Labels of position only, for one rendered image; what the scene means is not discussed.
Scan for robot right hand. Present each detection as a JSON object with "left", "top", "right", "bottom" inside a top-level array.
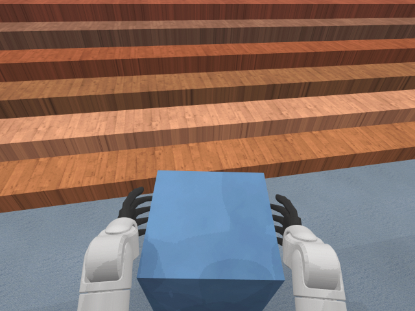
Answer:
[{"left": 270, "top": 194, "right": 302, "bottom": 246}]

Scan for left robot forearm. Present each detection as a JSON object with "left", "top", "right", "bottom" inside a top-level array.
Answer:
[{"left": 77, "top": 217, "right": 139, "bottom": 311}]

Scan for right robot forearm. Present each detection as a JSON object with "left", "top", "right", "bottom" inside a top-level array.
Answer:
[{"left": 283, "top": 225, "right": 347, "bottom": 311}]

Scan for robot left hand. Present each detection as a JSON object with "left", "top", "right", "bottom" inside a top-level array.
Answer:
[{"left": 118, "top": 187, "right": 152, "bottom": 236}]

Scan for carton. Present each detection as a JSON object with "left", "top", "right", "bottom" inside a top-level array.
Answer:
[{"left": 137, "top": 170, "right": 285, "bottom": 311}]

